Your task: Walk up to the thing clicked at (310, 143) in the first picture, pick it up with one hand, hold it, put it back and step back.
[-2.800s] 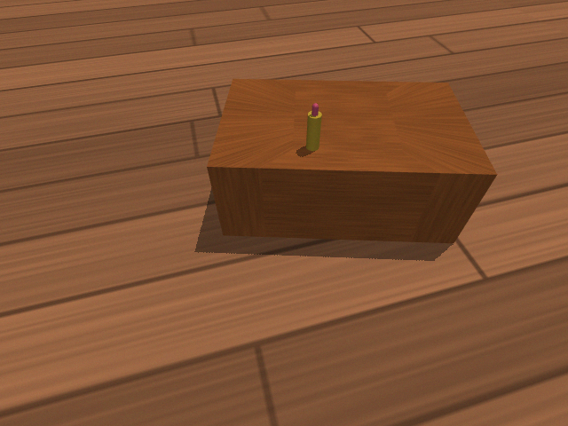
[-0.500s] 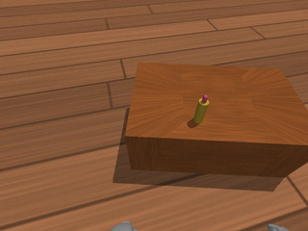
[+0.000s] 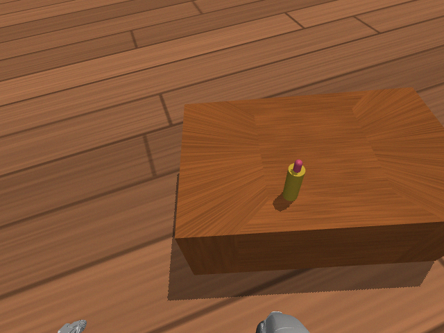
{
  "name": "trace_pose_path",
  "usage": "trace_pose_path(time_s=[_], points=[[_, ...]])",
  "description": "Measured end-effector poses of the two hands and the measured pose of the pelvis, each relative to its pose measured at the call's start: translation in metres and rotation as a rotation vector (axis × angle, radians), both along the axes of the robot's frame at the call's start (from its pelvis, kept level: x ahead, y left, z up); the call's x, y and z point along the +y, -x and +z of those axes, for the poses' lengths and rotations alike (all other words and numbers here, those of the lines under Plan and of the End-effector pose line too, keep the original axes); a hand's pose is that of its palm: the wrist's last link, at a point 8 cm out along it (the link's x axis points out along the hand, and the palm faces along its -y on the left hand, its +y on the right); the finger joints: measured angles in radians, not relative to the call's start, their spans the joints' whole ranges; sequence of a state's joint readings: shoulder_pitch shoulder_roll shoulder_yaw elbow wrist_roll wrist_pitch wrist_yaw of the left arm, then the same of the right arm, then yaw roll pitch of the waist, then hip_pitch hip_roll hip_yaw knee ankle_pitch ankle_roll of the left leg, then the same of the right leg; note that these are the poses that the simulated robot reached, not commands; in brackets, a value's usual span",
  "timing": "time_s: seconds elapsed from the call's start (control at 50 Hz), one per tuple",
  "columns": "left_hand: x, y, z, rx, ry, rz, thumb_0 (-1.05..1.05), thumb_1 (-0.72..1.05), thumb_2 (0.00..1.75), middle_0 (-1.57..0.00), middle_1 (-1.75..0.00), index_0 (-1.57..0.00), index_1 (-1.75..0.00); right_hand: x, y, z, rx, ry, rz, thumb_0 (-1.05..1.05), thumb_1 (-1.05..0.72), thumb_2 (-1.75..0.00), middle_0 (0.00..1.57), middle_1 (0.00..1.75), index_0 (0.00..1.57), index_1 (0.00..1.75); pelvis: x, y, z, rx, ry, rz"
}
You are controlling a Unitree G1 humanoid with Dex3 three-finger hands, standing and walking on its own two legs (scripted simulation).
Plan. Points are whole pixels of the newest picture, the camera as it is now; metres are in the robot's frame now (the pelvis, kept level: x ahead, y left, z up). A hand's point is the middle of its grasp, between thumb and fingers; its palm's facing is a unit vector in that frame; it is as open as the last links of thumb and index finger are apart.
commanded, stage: walk up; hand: right
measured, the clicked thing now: (294, 179) +0.55 -0.21 -0.24
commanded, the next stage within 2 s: stand in 1.44 s
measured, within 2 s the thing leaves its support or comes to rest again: neither
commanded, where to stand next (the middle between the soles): +0.11 +0.01 m, yaw -1 degrees
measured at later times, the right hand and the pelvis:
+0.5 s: hand out of the picture +0.12 -0.25 -0.13, palm faces -0.06 +0.90 -0.42, open 7.4 cm; pelvis +0.03 +0.02 +0.00, yaw +1 degrees
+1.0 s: hand (351, 322) +0.15 -0.22 -0.13, palm faces -0.10 +0.94 -0.34, open 7.4 cm; pelvis +0.04 +0.02 +0.02, yaw +2 degrees
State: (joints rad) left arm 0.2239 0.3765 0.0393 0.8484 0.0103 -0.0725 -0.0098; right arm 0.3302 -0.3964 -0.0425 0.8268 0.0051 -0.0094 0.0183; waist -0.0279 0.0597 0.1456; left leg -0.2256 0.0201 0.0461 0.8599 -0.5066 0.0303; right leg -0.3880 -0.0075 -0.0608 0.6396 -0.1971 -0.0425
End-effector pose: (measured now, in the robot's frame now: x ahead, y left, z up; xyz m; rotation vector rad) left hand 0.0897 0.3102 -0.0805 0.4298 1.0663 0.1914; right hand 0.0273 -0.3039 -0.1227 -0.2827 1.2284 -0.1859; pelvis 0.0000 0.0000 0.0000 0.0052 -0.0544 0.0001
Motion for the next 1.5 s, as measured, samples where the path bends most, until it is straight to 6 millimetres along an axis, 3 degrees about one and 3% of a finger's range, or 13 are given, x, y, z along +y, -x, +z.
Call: trace_pose_path(time_s=[0.16, 0.32, 0.4, 0.5, 0.64, 0.74, 0.88, 1.12, 1.5], points=[[-0.011, -0.025, 0.011, -0.025, 0.015, 0.0, 0.0, 0.9, 0.9, -0.21, -0.3, -0.21, -0.3, 0.005, -0.056, 0.007, -0.049, -0.007, 0.053, 0.01, -0.91, -0.9, 0.2, 0.3, 0.2, 0.3, 0.002, -0.019, 0.01, 0.013, -0.021, 0.002], [0.015, -0.033, -0.02, 0.003, 0.059, 0.064, 0.0, 0.9, 0.9, -0.21, -0.3, -0.21, -0.3, 0.009, -0.064, 0.014, -0.028, 0.087, 0.049, 0.0, -0.91, -0.9, 0.2, 0.3, 0.2, 0.3, 0.018, -0.029, -0.001, -0.002, -0.021, 0.014], [0.019, -0.029, -0.03, 0.044, 0.091, 0.091, 0.0, 0.9, 0.9, -0.2, -0.3, -0.21, -0.3, 0.012, -0.067, 0.024, -0.023, 0.108, 0.053, 0.0, -0.9, -0.9, 0.2, 0.3, 0.2, 0.3, 0.022, -0.032, 0.001, 0.002, 0.007, 0.016], [0.021, -0.013, -0.037, 0.094, 0.104, 0.119, 0.0, 0.91, 0.9, -0.2, -0.3, -0.2, -0.3, 0.013, -0.085, 0.03, -0.04, 0.118, 0.071, 0.01, -0.9, -0.9, 0.2, 0.3, 0.2, 0.3, 0.021, -0.032, 0.003, -0.002, 0.02, 0.022], [0.018, 0.008, -0.03, 0.163, 0.103, 0.153, 0.0, 0.91, 0.9, -0.2, -0.3, -0.2, -0.3, 0.021, -0.116, 0.029, -0.069, 0.079, 0.105, 0.01, -0.9, -0.9, 0.2, 0.3, 0.2, 0.3, 0.02, -0.036, 0.01, 0.012, 0.016, 0.031], [0.017, 0.01, -0.023, 0.175, 0.096, 0.171, 0.0, 0.91, 0.9, -0.2, -0.3, -0.2, -0.3, 0.029, -0.129, 0.026, -0.078, 0.046, 0.118, 0.0, -0.9, -0.9, 0.2, 0.3, 0.2, 0.3, 0.02, -0.039, 0.015, 0.016, 0.013, 0.036], [0.017, -0.004, -0.015, 0.148, 0.093, 0.173, 0.0, 0.91, 0.9, -0.2, -0.3, -0.2, -0.3, 0.036, -0.13, 0.025, -0.06, 0.024, 0.115, 0.0, -0.9, -0.9, 0.2, 0.3, 0.2, 0.3, 0.021, -0.042, 0.019, 0.018, 0.009, 0.041], [0.011, -0.032, -0.012, 0.116, 0.116, 0.145, 0.0, 0.91, 0.9, -0.2, -0.3, -0.2, -0.3, 0.032, -0.114, 0.03, -0.008, 0.037, 0.081, 0.01, -0.9, -0.9, 0.2, 0.3, 0.2, 0.3, 0.022, -0.047, 0.025, 0.024, 0.009, 0.042], [0.01, -0.03, -0.013, 0.139, 0.115, 0.152, 0.0, 0.91, 0.9, -0.2, -0.3, -0.2, -0.3, 0.03, -0.117, 0.031, 0.0, 0.041, 0.073, 0.01, -0.9, -0.9, 0.2, 0.3, 0.2, 0.3, 0.021, -0.054, 0.027, 0.025, 0.009, 0.044]])
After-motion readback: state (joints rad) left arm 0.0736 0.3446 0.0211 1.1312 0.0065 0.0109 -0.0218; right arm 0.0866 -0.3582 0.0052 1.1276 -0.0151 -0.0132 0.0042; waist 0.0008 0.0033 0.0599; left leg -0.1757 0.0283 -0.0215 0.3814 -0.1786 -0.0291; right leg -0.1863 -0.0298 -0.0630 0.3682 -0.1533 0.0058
